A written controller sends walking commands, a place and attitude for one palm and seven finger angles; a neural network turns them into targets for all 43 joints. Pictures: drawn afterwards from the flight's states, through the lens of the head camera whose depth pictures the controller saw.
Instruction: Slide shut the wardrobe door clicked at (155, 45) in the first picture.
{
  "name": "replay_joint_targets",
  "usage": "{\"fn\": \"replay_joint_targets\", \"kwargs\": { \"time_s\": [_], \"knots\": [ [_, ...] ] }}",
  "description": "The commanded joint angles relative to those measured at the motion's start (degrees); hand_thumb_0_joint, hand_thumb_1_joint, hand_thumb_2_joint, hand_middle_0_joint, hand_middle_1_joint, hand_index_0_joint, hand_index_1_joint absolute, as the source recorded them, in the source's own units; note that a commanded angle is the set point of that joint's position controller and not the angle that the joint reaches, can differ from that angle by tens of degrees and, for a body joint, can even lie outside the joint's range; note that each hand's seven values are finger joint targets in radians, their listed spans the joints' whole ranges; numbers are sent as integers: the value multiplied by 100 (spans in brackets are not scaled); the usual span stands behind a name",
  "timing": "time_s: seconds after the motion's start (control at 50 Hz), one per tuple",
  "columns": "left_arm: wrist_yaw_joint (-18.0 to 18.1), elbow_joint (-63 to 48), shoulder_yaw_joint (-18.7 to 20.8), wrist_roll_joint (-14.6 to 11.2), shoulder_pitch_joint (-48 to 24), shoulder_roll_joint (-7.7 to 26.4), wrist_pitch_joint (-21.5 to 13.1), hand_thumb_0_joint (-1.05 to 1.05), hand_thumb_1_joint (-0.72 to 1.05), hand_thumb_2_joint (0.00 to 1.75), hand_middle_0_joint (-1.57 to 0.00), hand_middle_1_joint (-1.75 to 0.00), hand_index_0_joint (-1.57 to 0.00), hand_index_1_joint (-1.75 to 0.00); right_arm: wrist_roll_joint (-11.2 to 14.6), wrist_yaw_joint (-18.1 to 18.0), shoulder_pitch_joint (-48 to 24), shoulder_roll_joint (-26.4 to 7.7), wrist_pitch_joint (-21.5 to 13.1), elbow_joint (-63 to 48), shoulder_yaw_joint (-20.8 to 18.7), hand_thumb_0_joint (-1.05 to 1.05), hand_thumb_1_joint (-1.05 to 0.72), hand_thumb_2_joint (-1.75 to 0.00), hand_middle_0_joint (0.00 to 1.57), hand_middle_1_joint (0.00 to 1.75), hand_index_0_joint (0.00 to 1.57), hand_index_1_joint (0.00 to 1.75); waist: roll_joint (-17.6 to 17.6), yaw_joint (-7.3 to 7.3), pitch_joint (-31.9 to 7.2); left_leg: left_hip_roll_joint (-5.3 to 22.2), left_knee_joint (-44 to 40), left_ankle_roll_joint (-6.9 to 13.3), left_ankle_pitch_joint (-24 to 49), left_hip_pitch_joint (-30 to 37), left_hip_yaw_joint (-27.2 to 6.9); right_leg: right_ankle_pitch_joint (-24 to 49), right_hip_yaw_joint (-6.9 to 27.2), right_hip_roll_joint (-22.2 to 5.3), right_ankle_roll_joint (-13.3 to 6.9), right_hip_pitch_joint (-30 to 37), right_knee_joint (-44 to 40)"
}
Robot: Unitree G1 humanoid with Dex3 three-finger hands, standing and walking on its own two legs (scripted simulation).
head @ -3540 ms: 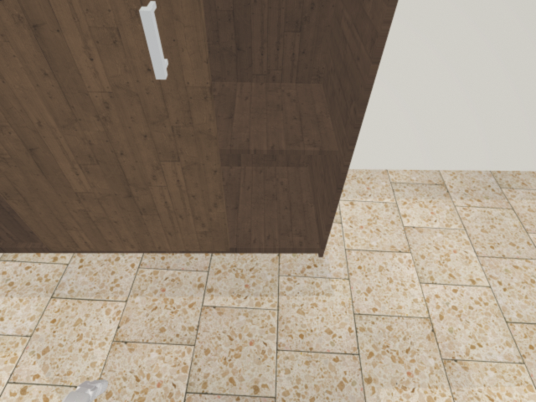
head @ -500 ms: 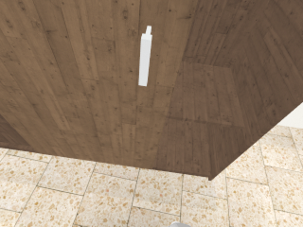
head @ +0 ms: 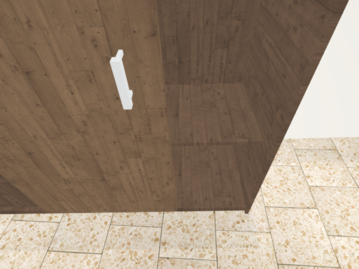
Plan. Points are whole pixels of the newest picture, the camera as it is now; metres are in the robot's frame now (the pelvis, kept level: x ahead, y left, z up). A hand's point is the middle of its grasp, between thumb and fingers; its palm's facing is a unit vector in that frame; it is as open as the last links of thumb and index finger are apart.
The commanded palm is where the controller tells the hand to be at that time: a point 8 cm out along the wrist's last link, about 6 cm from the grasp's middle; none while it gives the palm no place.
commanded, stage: come to a stop and stand still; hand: left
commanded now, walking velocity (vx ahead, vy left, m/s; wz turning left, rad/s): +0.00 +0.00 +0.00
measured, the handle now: (124, 80) +0.53 +0.15 +0.17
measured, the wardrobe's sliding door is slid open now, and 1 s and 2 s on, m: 0.39 0.39 0.39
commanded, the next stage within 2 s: look again from close up in 0.50 s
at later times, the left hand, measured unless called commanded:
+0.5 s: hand out of the picture -0.05 +0.09 -0.17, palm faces +0.11 -0.98 -0.13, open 7.3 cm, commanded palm none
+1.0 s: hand out of the picture +0.00 +0.18 -0.17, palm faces +0.02 -0.98 -0.20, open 7.3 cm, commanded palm none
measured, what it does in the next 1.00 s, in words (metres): steps on the spot: left foot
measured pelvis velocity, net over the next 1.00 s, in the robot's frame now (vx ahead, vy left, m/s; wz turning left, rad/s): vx -0.02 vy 0.00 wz -0.01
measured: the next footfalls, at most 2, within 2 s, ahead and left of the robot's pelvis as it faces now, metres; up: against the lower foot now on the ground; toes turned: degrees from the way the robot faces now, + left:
left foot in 0.24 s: +0.02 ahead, +0.09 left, +0.00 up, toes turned +2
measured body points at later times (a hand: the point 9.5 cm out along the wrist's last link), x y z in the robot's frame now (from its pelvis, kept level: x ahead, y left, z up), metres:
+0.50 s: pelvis +0.00 -0.05 +0.00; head +0.00 -0.05 +0.45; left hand -0.05 +0.14 -0.16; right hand +0.00 -0.26 -0.16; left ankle -0.01 +0.11 -0.74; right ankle -0.03 -0.10 -0.74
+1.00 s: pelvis -0.02 +0.00 +0.00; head -0.03 +0.00 +0.45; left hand +0.00 +0.23 -0.16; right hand -0.03 -0.21 -0.16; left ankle -0.02 +0.08 -0.74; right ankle -0.03 -0.10 -0.74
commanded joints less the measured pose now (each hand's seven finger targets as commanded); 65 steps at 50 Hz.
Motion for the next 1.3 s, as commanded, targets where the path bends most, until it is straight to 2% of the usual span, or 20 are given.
{"fn": "replay_joint_targets", "kwargs": {
  "time_s": [0.0, 0.06, 0.16, 0.22, 0.28, 0.36, 0.46, 0.56, 0.58, 0.6, 0.62, 0.64, 0.66, 0.68, 0.72, 0.78, 0.84, 0.9, 1.02, 1.28],
  "knots": [
    [111, -71, 122, 2, 278, 708, -144, 0, 90, 90, -20, -30, -20, -30, -58, 22, -264, -157, -50, -345, 13, 0, -90, -90, 20, 30, 20, 30, -1787, 340, 1020, 38, 688, 146, -480, -576, -240, -965, 1489, -1325, -488, -1079, -2053],
    [118, -50, 62, -21, 325, 436, -188, 0, 90, 90, -20, -30, -20, -30, -21, 13, 110, 41, -86, -81, 51, 0, -90, -90, 20, 30, 20, 30, -976, 218, 859, 32, 799, 103, -196, -440, -163, 169, 940, -1063, -534, -713, -1610],
    [128, 61, 35, -43, 560, 358, -229, 0, 90, 90, -20, -30, -20, -30, -4, -65, 85, 45, -101, -42, 82, 0, -90, -90, 20, 30, 20, 30, -747, 225, 605, 97, 364, 80, -26, -29, -180, 944, 1007, -1076, -541, -591, -1329],
    [142, 134, -4, -88, 616, 240, -260, 0, 90, 90, -20, -30, -20, -30, 16, -122, 232, 3, -215, 70, 135, 0, -90, -90, 20, 30, 20, 30, -375, 172, 311, 198, -495, 145, 1177, 644, -350, 1503, 841, -743, -226, -539, -1017],
    [165, 238, 15, -90, 768, 294, -238, 0, 90, 90, -20, -30, -20, -30, 38, -170, 68, -17, -249, 114, 159, 0, -90, -90, 20, 30, 20, 30, 2, 280, 169, 239, -549, 152, 1466, 623, -289, 2091, 705, -608, 62, -110, -892],
    [177, 342, 27, -66, 909, 311, -243, 0, 90, 90, -20, -30, -20, -30, 54, -180, -58, 36, -248, 54, 158, 0, -90, -90, 20, 30, 20, 30, -26, 300, 78, 188, -610, 118, 1270, 567, -197, 2275, 675, -635, 141, 173, -929],
    [180, 421, -8, -39, 985, 200, -231, 0, 90, 90, -20, -30, -20, -30, 41, -170, -104, 44, -192, 41, 166, 0, -90, -90, 20, 30, 20, 30, -321, 281, 525, 135, -687, 116, 820, 568, -178, 1328, 737, -633, 147, -259, -1247],
    [179, 416, -2, -37, 1041, 198, -239, 0, 90, 90, -20, -30, -20, -30, 32, -161, -70, 12, -215, 12, 180, 0, -90, -90, 20, 30, 20, 30, -277, 298, 462, 131, -715, 141, 924, 562, -202, 1303, 717, -624, 142, -162, -1264],
    [412, 471, 36, 73, 1593, 457, -475, 0, 90, 90, -20, -30, -20, -30, 68, -57, -709, -185, -353, -413, 121, 0, -90, -90, 20, 30, 20, 30, -1122, 597, 787, -82, 898, -57, -294, -450, 252, 5480, 1419, -1062, 914, -67, -1049],
    [405, 216, 42, 104, 1503, 556, -534, 0, 90, 90, -20, -30, -20, -30, 50, -61, -195, -5, -255, -632, 100, 0, -90, -90, 20, 30, 20, 30, -710, 166, 310, -211, 1368, 152, -435, -510, -291, 6223, 1271, -1319, 865, 276, -710],
    [376, 103, 55, 83, 1256, 506, -524, 0, 90, 90, -20, -30, -20, -30, 44, -64, -67, -4, -253, -589, 63, 0, -90, -90, 20, 30, 20, 30, -138, 96, 74, -176, 1412, 225, -464, -478, -173, 6148, 959, -1253, 583, 372, -594],
    [357, 121, 54, 48, 1183, 558, -496, 0, 90, 90, -20, -30, -20, -30, 91, -31, -182, 148, -255, -674, 119, 0, -90, -90, 20, 30, 20, 30, -40, 163, -242, -91, 1211, 272, -285, -306, -129, 5179, 788, -1192, 84, 430, -479],
    [295, 0, 10, 72, 1126, 530, -494, 0, 90, 90, -20, -30, -20, -30, 87, 2, -194, 170, -279, -720, 137, 0, -90, -90, 20, 30, 20, 30, -344, 206, -327, -134, 993, 235, -339, -263, -112, 4154, 805, -1123, -347, 397, -524],
    [274, -101, 0, 91, 1006, 442, -477, 0, 90, 90, -20, -30, -20, -30, 65, 12, -131, 142, -303, -745, 131, 0, -90, -90, 20, 30, 20, 30, -565, 174, -367, -185, 674, 212, -265, -112, -69, 3295, 811, -1061, -557, 255, -580],
    [253, -150, -44, 65, 880, 375, -430, 0, 90, 90, -20, -30, -20, -30, 32, 9, 75, 70, -339, -690, 153, 0, -90, -90, 20, 30, 20, 30, -680, 121, -250, -198, 8, 209, 113, 343, -85, 1751, 859, -916, -519, -243, -624],
    [211, -197, -89, 3, 801, 202, -349, 0, 90, 90, -20, -30, -20, -30, -29, 2, 129, -174, -397, -658, 186, 0, -90, -90, 20, 30, 20, 30, -150, 225, 371, 245, -484, 438, 617, 92, -593, 235, 709, -424, -242, -750, -553],
    [169, -137, -102, 15, 819, 297, -300, 0, 90, 90, -20, -30, -20, -30, -22, -17, -31, -189, -430, -619, 235, 0, -90, -90, 20, 30, 20, 30, 336, 372, 602, 265, -847, 507, 576, -293, -789, 324, 574, -364, -211, -469, -363],
    [140, -114, -130, 15, 826, 336, -270, 0, 90, 90, -20, -30, -20, -30, -16, -21, 5, -280, -444, -612, 259, 0, -90, -90, 20, 30, 20, 30, -96, 379, 620, 257, -1046, 532, 188, -362, -866, 218, 568, -346, -194, -415, -335],
    [115, -154, -132, 24, 773, 358, -231, 0, 90, 90, -20, -30, -20, -30, -16, -21, 58, -359, -473, -511, 269, 0, -90, -90, 20, 30, 20, 30, -85, 397, 494, 283, -1292, 577, -177, -326, -933, 230, 485, -377, -156, -365, -216],
    [132, 28, -148, 14, 894, 293, -243, 0, 90, 90, -20, -30, -20, -30, 20, -58, 143, -269, -518, -269, 286, 0, -90, -90, 20, 30, 20, 30, -107, 340, 227, 231, -1026, 584, 1043, 262, -713, 708, 504, -475, -106, -370, -203]
  ]
}}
